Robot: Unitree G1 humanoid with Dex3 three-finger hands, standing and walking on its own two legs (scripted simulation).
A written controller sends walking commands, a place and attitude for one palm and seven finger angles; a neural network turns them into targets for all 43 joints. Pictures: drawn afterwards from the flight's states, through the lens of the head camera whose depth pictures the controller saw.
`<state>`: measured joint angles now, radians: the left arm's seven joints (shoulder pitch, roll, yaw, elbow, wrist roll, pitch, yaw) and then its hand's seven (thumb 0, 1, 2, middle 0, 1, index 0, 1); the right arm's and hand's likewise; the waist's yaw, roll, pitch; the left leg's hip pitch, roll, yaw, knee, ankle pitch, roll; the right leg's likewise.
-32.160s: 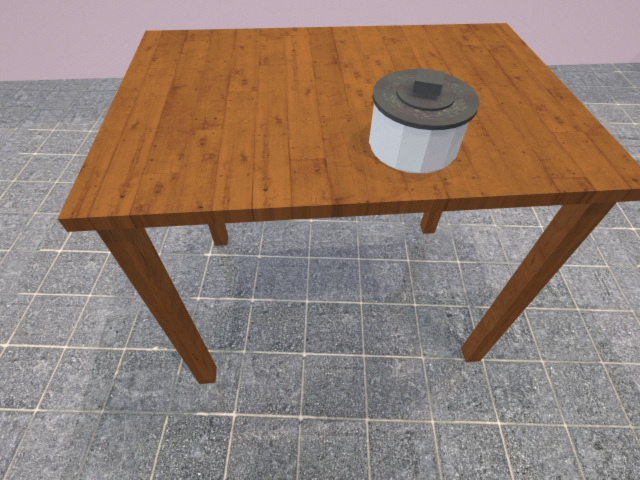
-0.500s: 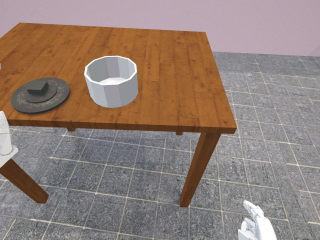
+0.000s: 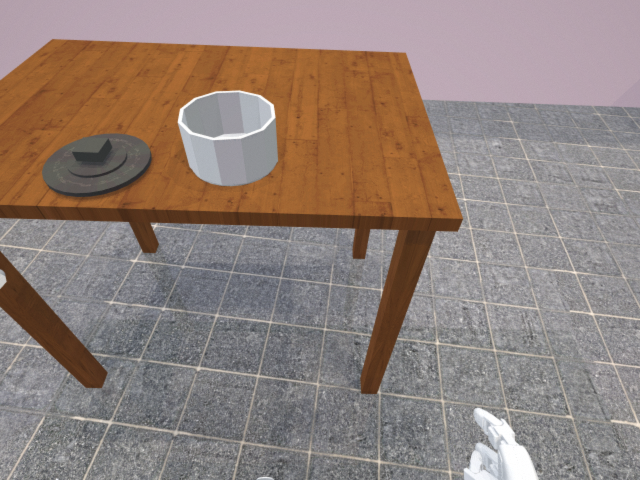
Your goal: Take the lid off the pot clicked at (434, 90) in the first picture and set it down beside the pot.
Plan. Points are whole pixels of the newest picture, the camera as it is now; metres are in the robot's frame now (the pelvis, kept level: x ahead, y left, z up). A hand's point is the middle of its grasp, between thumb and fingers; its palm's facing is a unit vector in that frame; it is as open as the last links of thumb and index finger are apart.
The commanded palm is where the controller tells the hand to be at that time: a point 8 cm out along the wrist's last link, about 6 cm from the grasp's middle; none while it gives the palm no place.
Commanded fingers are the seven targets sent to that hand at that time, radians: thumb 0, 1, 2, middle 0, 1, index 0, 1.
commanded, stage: step back with the hand held close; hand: left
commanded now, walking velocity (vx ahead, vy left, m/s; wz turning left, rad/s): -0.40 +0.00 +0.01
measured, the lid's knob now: (92, 149) +0.59 +0.41 +0.09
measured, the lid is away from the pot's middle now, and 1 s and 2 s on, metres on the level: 0.23 0.23 0.23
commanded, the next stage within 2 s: stop stepping back and stand still in 0.28 s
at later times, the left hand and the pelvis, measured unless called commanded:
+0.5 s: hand out of the picture +0.09 +0.21 +0.25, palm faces +0.34 -0.81 -0.48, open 7.4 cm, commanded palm +0.02 +0.28 +0.27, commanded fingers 0.00 0.90 0.90 -0.20 -0.30 -0.20 -0.30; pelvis -0.12 +0.00 +0.00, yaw -2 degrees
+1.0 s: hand out of the picture -0.02 +0.25 +0.27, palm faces +0.52 -0.78 -0.35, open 7.4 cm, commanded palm -0.07 +0.31 +0.27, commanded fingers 0.00 0.90 0.90 -0.20 -0.30 -0.20 -0.30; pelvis -0.19 +0.02 +0.00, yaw +2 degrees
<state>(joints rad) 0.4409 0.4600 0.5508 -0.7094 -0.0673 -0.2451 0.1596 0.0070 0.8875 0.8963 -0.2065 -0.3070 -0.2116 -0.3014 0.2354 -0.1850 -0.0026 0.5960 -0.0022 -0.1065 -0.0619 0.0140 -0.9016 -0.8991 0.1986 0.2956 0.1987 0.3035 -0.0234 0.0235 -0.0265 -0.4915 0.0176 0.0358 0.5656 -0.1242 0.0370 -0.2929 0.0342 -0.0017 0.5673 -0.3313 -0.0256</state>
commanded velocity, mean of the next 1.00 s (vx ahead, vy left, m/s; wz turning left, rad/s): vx -0.01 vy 0.00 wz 0.01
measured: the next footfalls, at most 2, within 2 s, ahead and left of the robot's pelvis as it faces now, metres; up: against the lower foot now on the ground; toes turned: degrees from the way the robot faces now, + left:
left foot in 0.18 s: +0.05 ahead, +0.13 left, +0.00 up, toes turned +0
right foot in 0.40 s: -0.06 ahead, -0.11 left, +0.00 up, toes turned -2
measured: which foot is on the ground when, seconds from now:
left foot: down 0.00-0.02, up 0.04-0.16, down 0.18-0.40, up 0.42-0.56, down 0.58-1.00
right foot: down 0.00-0.20, up 0.22-0.38, down 0.40-0.96, up 0.98-1.00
